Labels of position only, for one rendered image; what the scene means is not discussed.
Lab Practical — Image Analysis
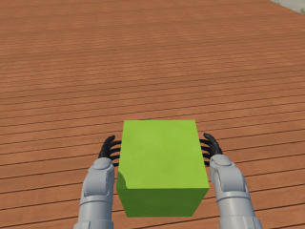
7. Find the left robot hand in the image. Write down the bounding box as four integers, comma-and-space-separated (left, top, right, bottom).
98, 135, 122, 167

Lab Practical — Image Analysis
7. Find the robot right forearm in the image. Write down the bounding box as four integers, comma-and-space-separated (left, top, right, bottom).
209, 154, 263, 229

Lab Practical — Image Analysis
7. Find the carton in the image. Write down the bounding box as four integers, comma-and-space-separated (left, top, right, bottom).
115, 119, 210, 218

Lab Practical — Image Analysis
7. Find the right robot hand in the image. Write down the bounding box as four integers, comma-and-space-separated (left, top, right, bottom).
199, 133, 223, 166

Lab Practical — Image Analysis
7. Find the robot left forearm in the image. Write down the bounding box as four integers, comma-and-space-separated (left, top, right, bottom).
73, 157, 115, 229

